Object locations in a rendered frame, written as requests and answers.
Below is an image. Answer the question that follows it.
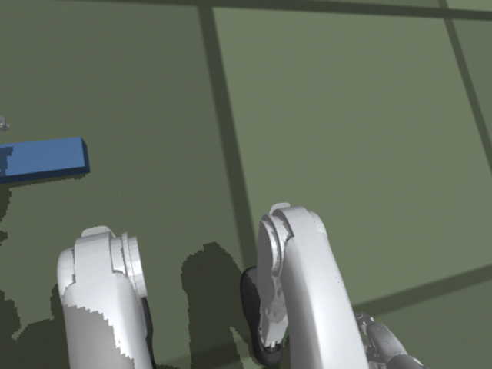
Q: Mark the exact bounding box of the right robot arm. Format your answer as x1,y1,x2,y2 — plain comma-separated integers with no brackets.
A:
386,354,429,369

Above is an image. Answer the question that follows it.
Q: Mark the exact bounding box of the carton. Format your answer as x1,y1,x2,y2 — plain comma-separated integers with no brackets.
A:
0,137,91,185

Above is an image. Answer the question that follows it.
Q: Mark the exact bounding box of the right robot foot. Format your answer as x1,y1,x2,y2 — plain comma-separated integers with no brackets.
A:
240,266,283,367

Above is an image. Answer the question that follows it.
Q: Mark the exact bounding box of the right robot hand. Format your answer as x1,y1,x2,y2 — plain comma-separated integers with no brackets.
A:
354,311,408,369

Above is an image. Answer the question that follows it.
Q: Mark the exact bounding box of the left robot foot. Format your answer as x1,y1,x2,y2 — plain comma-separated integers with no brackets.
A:
141,297,156,369

